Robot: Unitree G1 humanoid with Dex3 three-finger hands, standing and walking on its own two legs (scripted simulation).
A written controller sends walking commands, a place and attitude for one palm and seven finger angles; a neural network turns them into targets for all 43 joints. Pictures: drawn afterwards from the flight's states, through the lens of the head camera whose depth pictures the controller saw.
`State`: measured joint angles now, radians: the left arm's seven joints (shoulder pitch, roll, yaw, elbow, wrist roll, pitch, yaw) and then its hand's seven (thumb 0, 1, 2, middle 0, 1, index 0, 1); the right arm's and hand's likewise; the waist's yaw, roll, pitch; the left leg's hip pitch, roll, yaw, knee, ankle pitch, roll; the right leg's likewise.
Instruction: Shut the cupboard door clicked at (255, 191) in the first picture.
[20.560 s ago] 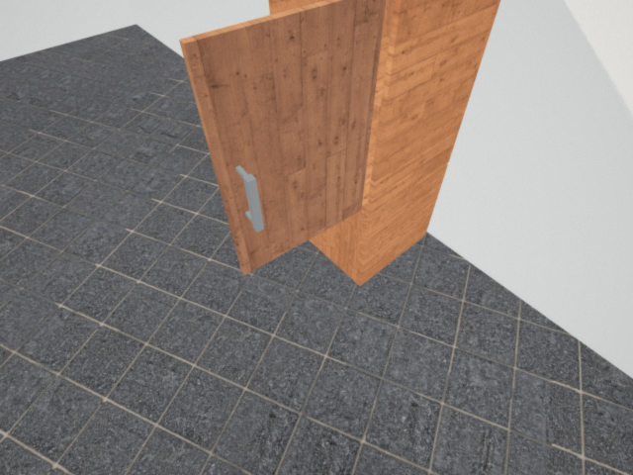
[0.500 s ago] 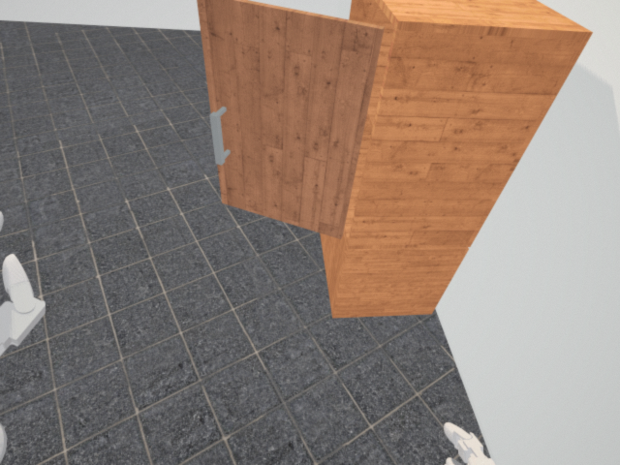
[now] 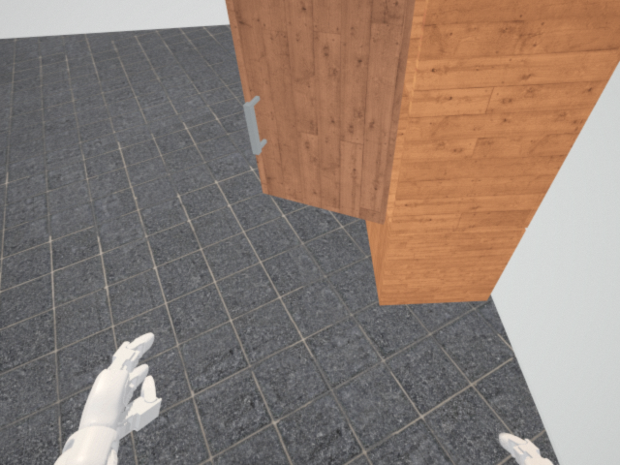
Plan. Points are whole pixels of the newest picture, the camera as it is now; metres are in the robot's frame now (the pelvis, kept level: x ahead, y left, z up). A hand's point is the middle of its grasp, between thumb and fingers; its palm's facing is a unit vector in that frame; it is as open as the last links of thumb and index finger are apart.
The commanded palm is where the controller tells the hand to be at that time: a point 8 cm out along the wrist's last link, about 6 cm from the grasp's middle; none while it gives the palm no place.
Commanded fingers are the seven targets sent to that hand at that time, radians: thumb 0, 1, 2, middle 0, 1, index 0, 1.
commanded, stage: let the arm hang, fingers relaxed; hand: left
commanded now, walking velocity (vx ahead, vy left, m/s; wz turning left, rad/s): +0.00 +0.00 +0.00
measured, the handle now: (256, 125) +0.92 +0.19 -0.06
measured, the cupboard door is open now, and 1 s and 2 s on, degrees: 65 65 65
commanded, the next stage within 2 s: look to check the result in 0.96 s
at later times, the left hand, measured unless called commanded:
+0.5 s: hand out of the picture -0.02 +0.23 -0.15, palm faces +0.00 -0.97 -0.24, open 7.3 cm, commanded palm none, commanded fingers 0.00 0.90 0.90 -0.20 -0.30 -0.20 -0.30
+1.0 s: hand out of the picture +0.00 +0.23 -0.16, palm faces -0.03 -0.98 -0.21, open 7.4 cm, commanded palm none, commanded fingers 0.00 0.90 0.90 -0.20 -0.30 -0.20 -0.30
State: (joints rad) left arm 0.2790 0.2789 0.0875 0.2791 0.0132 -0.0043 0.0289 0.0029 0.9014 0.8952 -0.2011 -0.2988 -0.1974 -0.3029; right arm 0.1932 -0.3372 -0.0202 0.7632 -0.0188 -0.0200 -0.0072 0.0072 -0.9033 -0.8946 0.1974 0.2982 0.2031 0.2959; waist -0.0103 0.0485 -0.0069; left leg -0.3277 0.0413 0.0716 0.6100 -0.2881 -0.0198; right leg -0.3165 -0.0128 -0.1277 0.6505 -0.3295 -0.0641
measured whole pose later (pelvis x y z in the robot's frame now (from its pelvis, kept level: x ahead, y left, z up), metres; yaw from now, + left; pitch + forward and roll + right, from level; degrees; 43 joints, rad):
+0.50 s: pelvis -0.01 +0.03 +0.02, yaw -1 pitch -2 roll +0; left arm 0.32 0.21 0.01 1.09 0.01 0.01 0.02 0.00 0.92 0.89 -0.20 -0.30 -0.20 -0.30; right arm 0.28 -0.19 0.00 1.07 -0.02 0.03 -0.03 0.00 -0.91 -0.89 0.20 0.30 0.21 0.30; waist 0.00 0.02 0.02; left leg -0.18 0.03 0.10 0.41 -0.18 0.02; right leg -0.16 0.00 -0.10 0.39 -0.19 -0.03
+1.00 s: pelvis -0.01 +0.05 +0.02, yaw -2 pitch -2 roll +0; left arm 0.28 0.18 0.01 1.13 0.02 0.00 0.02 0.00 0.91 0.89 -0.20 -0.30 -0.20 -0.30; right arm 0.29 -0.18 -0.01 1.12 -0.02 0.01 -0.03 0.00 -0.90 -0.89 0.20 0.30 0.21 0.30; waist -0.01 0.00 0.02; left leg -0.18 0.00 0.13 0.38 -0.17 0.04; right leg -0.18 -0.03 -0.07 0.40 -0.19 0.00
